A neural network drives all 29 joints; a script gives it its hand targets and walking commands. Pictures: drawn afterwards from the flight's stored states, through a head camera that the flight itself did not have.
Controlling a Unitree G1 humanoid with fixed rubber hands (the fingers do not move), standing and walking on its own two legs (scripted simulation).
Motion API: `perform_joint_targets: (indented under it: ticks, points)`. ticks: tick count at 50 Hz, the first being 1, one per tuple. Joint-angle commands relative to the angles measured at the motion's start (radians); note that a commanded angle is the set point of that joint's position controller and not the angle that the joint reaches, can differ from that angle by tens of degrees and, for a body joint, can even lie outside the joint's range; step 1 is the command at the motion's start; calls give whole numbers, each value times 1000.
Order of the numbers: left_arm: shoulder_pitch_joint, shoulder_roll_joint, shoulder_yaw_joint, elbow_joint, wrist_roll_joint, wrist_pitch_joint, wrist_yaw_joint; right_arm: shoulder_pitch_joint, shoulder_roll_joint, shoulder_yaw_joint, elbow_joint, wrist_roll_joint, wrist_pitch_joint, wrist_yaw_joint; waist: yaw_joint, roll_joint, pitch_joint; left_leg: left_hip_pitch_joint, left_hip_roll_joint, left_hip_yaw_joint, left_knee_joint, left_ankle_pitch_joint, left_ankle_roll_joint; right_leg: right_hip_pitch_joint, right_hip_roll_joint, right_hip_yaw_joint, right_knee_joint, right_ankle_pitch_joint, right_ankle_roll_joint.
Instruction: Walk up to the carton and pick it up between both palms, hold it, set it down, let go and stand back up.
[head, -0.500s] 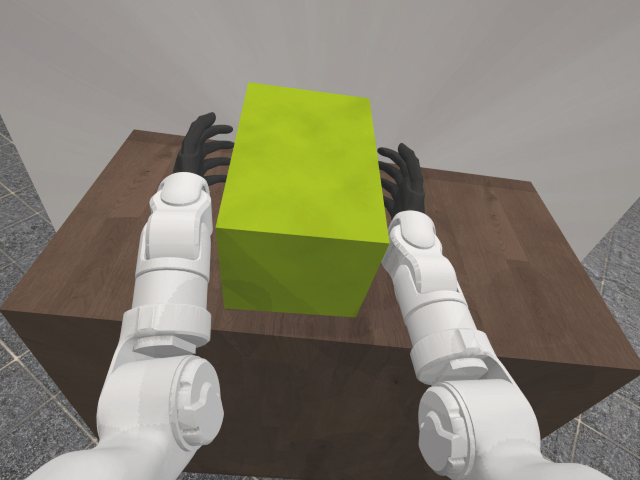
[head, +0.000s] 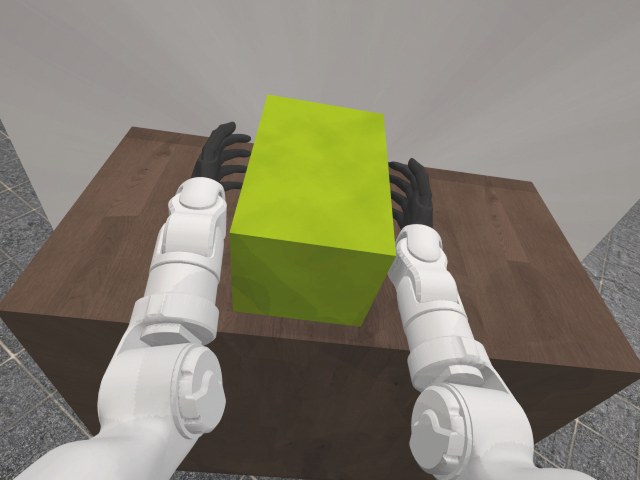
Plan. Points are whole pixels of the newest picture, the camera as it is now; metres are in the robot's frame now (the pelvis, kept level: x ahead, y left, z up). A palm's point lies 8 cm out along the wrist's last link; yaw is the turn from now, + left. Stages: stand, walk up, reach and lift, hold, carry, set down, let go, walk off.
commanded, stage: set down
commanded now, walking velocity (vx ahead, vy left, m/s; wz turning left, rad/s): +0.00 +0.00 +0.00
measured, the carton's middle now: (312, 206) +0.44 +0.00 +0.13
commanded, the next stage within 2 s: none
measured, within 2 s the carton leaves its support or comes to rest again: rests again in 1.76 s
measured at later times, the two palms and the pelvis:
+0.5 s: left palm (211, 186) +0.45 +0.13 +0.15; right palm (405, 222) +0.41 -0.13 +0.14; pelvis +0.02 +0.00 +0.00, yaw +0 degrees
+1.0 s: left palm (214, 187) +0.46 +0.13 +0.13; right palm (399, 228) +0.41 -0.13 +0.12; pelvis +0.03 +0.00 +0.00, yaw +0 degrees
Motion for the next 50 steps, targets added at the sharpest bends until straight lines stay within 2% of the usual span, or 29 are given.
perform_joint_targets:
  ticks: [1,2,3,4,6,9,12,14,16,18,19,21,24,28,30,31,32,33,34,36,37,38,39,40,43,44,46,49,50]
  points:
    - [-602,-461,-228,79,-70,-61,-206,-872,413,215,-165,-48,-91,110,-85,89,-459,38,-90,104,-125,33,14,322,-37,-35,28,388,105]
    - [-613,-458,-211,59,-59,-72,-214,-834,435,240,-142,-43,-90,110,-71,83,-459,24,-91,120,-121,46,11,339,-36,-42,33,402,110]
    - [-623,-461,-239,63,-65,-73,-208,-845,425,228,-139,-36,-99,109,-90,143,-466,28,-88,109,-112,82,3,329,-35,-47,41,432,102]
    - [-608,-473,-231,63,-74,-76,-205,-853,428,255,-183,-32,-109,113,-76,104,-520,35,-82,102,-108,101,6,343,-33,-51,50,457,100]
    - [-657,-502,-265,45,-83,-95,-197,-892,431,214,-150,-49,-117,124,-80,165,-540,68,-69,95,-96,148,-17,282,-19,-67,43,399,87]
    - [-699,-495,-259,36,-81,-112,-193,-862,441,212,-127,-55,-116,118,-93,139,-561,54,-83,107,-91,149,-7,309,-31,-44,57,508,96]
    - [-645,-463,-217,62,-55,-112,-199,-867,466,242,-161,-66,-122,117,-73,136,-565,31,-90,116,-92,184,-5,383,-45,-33,82,619,110]
    - [-619,-497,-234,86,-72,-125,-194,-823,463,218,-136,-97,-126,122,-99,126,-566,26,-78,89,-96,197,-15,359,-32,-49,79,575,101]
    - [-625,-465,-231,85,-58,-115,-208,-824,469,240,-169,-75,-121,120,-82,106,-549,-3,-91,105,-88,189,-9,382,-47,-39,88,648,113]
    - [-649,-466,-221,81,-63,-130,-202,-793,467,198,-113,-85,-116,122,-98,127,-561,6,-83,94,-100,191,-9,365,-38,-40,87,603,107]
    - [-655,-491,-254,60,-79,-134,-202,-834,475,220,-158,-76,-127,116,-115,132,-618,50,-85,98,-72,268,-24,354,-33,-50,89,654,108]
    - [-619,-500,-253,86,-71,-125,-206,-849,465,203,-159,-85,-137,117,-103,152,-591,60,-76,97,-62,282,-34,316,-22,-65,80,586,101]
    - [-653,-482,-264,101,-92,-140,-212,-841,463,181,-119,-99,-122,117,-135,128,-576,58,-75,91,-64,279,-30,314,-26,-58,81,639,104]
    - [-616,-433,-190,142,-46,-134,-231,-798,466,167,-107,-114,-102,117,-101,109,-469,-10,-84,110,-108,143,-5,358,-43,-40,70,594,116]
    - [-660,-451,-222,135,-73,-153,-225,-812,485,143,-141,-115,-111,112,-123,136,-545,-22,-88,108,-95,159,-11,336,-52,-27,88,642,118]
    - [-656,-451,-215,169,-65,-154,-230,-835,469,154,-129,-134,-120,113,-132,120,-554,-22,-77,99,-111,159,-13,334,-42,-49,76,591,108]
    - [-622,-474,-220,121,-56,-153,-221,-802,469,171,-109,-122,-124,116,-117,137,-557,28,-72,95,-96,235,-22,336,-37,-53,85,625,99]
    - [-687,-484,-236,119,-65,-163,-216,-775,461,112,-55,-155,-119,118,-145,176,-567,47,-66,90,-78,279,-43,280,-32,-63,79,578,99]
    - [-769,-488,-267,103,-87,-178,-214,-849,469,112,-109,-144,-130,121,-132,187,-625,39,-63,96,-74,273,-50,243,-22,-73,73,533,95]
    - [-701,-456,-230,159,-82,-182,-218,-828,498,139,-110,-159,-131,123,-115,142,-606,24,-75,111,-57,297,-36,294,-28,-60,92,654,106]
    - [-733,-466,-234,148,-73,-182,-214,-868,469,97,-120,-174,-136,121,-123,182,-598,9,-71,105,-73,251,-44,281,-35,-64,83,586,106]
    - [-682,-458,-186,166,-46,-181,-218,-847,490,129,-122,-170,-137,123,-104,155,-627,20,-75,109,-81,251,-29,320,-41,-51,87,613,106]
    - [-665,-477,-227,155,-66,-189,-216,-848,481,120,-158,-178,-147,118,-127,142,-633,26,-72,99,-75,256,-32,316,-34,-54,89,639,102]
    - [-671,-479,-227,130,-76,-201,-216,-808,489,127,-127,-181,-146,119,-116,135,-641,43,-66,102,-69,295,-36,325,-35,-48,94,687,105]
    - [-714,-454,-189,216,-60,-195,-224,-837,459,54,-67,-205,-131,128,-137,156,-551,-21,-65,98,-108,187,-26,266,-35,-59,73,520,104]
    - [-737,-433,-180,186,-61,-205,-224,-813,499,86,-79,-208,-134,128,-115,150,-613,-16,-71,115,-101,193,-19,311,-47,-54,89,595,106]
    - [-723,-446,-185,231,-55,-206,-232,-838,499,54,-74,-226,-128,121,-135,129,-586,-66,-71,112,-115,143,-11,329,-51,-53,94,608,111]
    - [-684,-428,-145,212,-27,-216,-234,-823,513,91,-114,-222,-132,124,-104,120,-594,-61,-77,117,-100,212,-11,372,-53,-40,113,696,120]
    - [-671,-411,-136,223,-31,-210,-233,-826,497,59,-104,-227,-125,128,-110,133,-553,-46,-76,119,-109,187,-13,334,-52,-44,97,650,126]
